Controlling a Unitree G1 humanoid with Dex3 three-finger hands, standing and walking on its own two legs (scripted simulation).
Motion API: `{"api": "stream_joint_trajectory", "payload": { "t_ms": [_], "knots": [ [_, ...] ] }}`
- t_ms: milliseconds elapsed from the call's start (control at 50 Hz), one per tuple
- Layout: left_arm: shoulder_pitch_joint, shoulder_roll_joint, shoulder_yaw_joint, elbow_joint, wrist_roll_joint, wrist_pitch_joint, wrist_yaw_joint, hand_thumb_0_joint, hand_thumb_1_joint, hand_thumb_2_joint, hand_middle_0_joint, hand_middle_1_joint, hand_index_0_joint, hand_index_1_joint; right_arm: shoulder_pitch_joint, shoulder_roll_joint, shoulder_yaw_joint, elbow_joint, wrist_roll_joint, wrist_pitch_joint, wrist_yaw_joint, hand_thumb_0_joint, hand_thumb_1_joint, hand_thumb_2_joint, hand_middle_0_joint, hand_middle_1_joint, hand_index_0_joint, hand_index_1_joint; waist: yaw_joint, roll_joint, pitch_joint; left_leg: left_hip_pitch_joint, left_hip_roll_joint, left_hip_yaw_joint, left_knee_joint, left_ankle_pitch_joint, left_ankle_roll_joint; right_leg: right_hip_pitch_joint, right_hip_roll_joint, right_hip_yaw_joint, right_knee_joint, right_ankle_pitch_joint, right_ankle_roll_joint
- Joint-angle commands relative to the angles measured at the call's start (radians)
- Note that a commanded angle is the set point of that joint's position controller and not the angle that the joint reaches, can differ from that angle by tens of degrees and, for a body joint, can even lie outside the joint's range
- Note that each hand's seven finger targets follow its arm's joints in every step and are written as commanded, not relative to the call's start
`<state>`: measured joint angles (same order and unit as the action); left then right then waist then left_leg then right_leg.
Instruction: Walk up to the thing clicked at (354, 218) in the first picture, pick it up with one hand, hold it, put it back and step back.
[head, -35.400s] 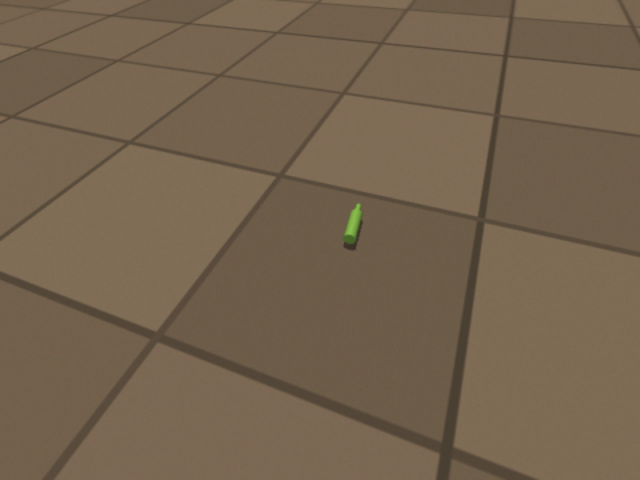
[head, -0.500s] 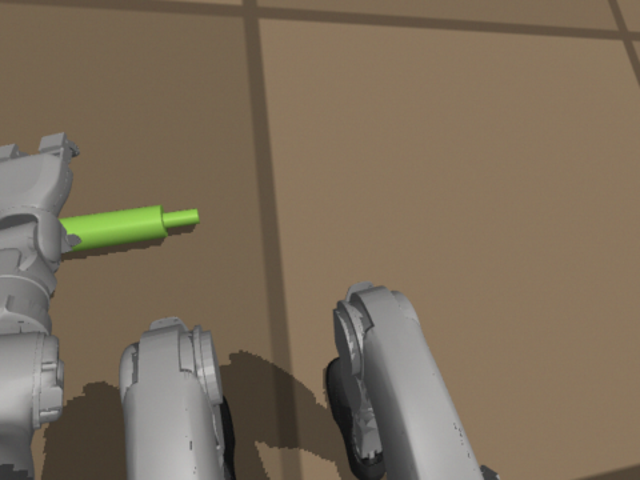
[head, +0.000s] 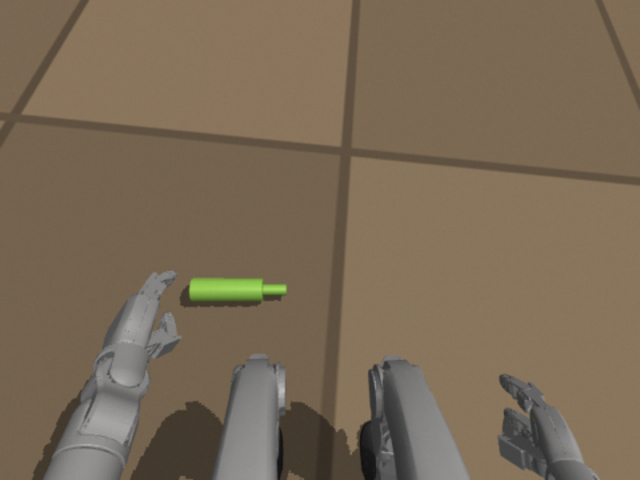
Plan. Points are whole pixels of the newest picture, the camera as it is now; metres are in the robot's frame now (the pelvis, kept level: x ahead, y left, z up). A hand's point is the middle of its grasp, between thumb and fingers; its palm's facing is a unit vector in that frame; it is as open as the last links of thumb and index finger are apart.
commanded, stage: home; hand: left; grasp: from above
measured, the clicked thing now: (239, 289) +0.52 +0.21 -0.49
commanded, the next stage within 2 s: none
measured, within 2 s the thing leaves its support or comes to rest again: neither
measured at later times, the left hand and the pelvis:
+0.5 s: hand (124, 367) +0.25 +0.19 +0.11, palm faces +0.13 -0.97 -0.21, open 7.4 cm; pelvis +0.06 +0.00 +0.17, yaw +3 degrees
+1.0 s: hand (89, 400) +0.22 +0.19 +0.15, palm faces +0.13 -0.97 -0.19, open 7.4 cm; pelvis +0.08 +0.00 +0.20, yaw +4 degrees
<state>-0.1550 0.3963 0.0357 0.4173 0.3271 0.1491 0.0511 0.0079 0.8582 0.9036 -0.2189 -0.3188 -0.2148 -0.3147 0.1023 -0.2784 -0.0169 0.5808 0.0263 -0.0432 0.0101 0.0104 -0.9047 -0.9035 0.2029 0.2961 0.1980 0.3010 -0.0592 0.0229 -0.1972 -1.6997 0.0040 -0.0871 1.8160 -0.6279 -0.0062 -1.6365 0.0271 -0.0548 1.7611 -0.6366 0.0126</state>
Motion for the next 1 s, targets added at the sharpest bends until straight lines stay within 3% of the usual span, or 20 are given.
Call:
{"api": "stream_joint_trajectory", "payload": {
  "t_ms": [0,40,80,140,240,320,500,600,740,860,980],
  "knots": [
    [-0.100,0.129,0.062,-0.323,-0.122,0.017,0.033,0.000,0.900,0.900,-0.200,-0.298,-0.200,-0.299,0.048,-0.143,-0.047,-0.114,0.014,-0.057,-0.038,0.000,-0.899,-0.900,0.200,0.300,0.200,0.300,-0.023,0.147,-0.437,0.538,0.012,-0.043,-0.428,-0.055,0.026,0.300,0.010,0.005,-0.335,0.048,-0.038],
    [-0.040,0.090,0.043,-0.349,-0.189,0.048,0.034,0.000,0.900,0.900,-0.200,-0.299,-0.200,-0.299,0.032,-0.128,-0.035,-0.128,0.016,-0.068,-0.051,0.000,-0.900,-0.900,0.200,0.300,0.200,0.300,-0.034,0.112,-0.393,0.557,0.008,-0.033,-0.470,-0.065,0.031,0.359,0.009,0.014,-0.401,0.035,-0.035],
    [0.013,0.091,0.058,-0.377,-0.233,0.076,0.040,0.000,0.900,0.900,-0.200,-0.299,-0.200,-0.299,0.028,-0.118,-0.029,-0.141,0.019,-0.080,-0.066,0.000,-0.900,-0.900,0.200,0.300,0.200,0.300,-0.030,0.093,-0.366,0.581,0.002,-0.015,-0.503,-0.051,0.033,0.433,0.008,0.028,-0.473,0.026,-0.034],
    [0.109,0.050,0.050,-0.406,-0.279,0.122,0.043,0.000,0.900,0.900,-0.200,-0.300,-0.200,-0.299,0.042,-0.097,-0.013,-0.143,0.022,-0.095,-0.086,0.000,-0.900,-0.900,0.200,0.300,0.200,0.300,-0.035,0.074,-0.324,0.640,0.002,-0.004,-0.563,0.008,0.032,0.531,0.008,0.035,-0.551,0.070,-0.033],
    [0.253,-0.004,0.079,-0.465,-0.350,0.179,0.044,0.000,0.900,0.900,-0.200,-0.300,-0.200,-0.300,0.075,-0.073,0.010,-0.153,0.026,-0.121,-0.129,0.000,-0.901,-0.900,0.200,0.299,0.200,0.299,-0.024,0.048,-0.290,0.769,0.000,0.001,-0.665,0.148,0.029,0.697,0.006,0.028,-0.660,0.189,-0.032],
    [0.365,-0.032,0.088,-0.523,-0.384,0.212,0.038,0.000,0.900,0.900,-0.200,-0.300,-0.200,-0.299,0.099,-0.060,0.019,-0.169,0.024,-0.143,-0.164,0.000,-0.900,-0.900,0.200,0.299,0.200,0.299,-0.013,0.056,-0.228,0.860,-0.006,0.019,-0.749,0.224,0.026,0.805,0.004,0.027,-0.759,0.248,-0.031],
    [0.607,-0.074,0.063,-0.700,-0.398,0.257,0.019,0.000,0.900,0.900,-0.200,-0.300,-0.200,-0.300,0.156,-0.043,0.014,-0.209,0.006,-0.182,-0.204,0.000,-0.901,-0.899,0.200,0.299,0.200,0.299,0.002,0.052,-0.147,1.061,-0.006,0.030,-0.897,0.412,0.019,0.993,0.008,0.006,-0.909,0.414,-0.023],
    [0.663,-0.078,0.057,-0.739,-0.391,0.265,0.004,0.000,0.900,0.900,-0.200,-0.300,-0.200,-0.300,0.155,-0.048,0.008,-0.226,-0.003,-0.203,-0.212,0.000,-0.901,-0.899,0.200,0.299,0.200,0.299,0.001,0.016,-0.091,1.097,-0.008,0.030,-0.929,0.434,0.026,1.029,0.006,-0.002,-0.953,0.440,-0.015],
    [0.633,-0.074,0.049,-0.721,-0.379,0.264,-0.024,0.000,0.900,0.900,-0.200,-0.300,-0.200,-0.300,0.140,-0.064,0.002,-0.226,-0.013,-0.229,-0.210,0.000,-0.901,-0.900,0.200,0.299,0.200,0.299,-0.003,-0.008,0.002,1.102,-0.006,0.036,-0.964,0.368,0.025,1.009,0.003,-0.012,-0.980,0.364,-0.010],
    [0.634,-0.069,0.061,-0.736,-0.372,0.259,-0.028,0.000,0.900,0.900,-0.200,-0.300,-0.200,-0.299,0.131,-0.064,0.001,-0.225,-0.019,-0.244,-0.203,0.000,-0.900,-0.900,0.200,0.300,0.200,0.299,0.018,0.035,-0.018,1.113,-0.009,0.037,-0.968,0.367,0.018,1.027,-0.001,-0.009,-0.970,0.363,-0.013],
    [0.625,-0.069,0.055,-0.748,-0.370,0.251,-0.024,0.000,0.900,0.900,-0.200,-0.300,-0.200,-0.299,0.119,-0.060,0.006,-0.224,-0.021,-0.248,-0.201,0.000,-0.900,-0.900,0.200,0.299,0.200,0.299,0.015,0.042,-0.024,1.104,-0.010,0.034,-0.975,0.315,0.020,1.025,0.000,-0.007,-0.977,0.320,-0.012]
  ]
}}
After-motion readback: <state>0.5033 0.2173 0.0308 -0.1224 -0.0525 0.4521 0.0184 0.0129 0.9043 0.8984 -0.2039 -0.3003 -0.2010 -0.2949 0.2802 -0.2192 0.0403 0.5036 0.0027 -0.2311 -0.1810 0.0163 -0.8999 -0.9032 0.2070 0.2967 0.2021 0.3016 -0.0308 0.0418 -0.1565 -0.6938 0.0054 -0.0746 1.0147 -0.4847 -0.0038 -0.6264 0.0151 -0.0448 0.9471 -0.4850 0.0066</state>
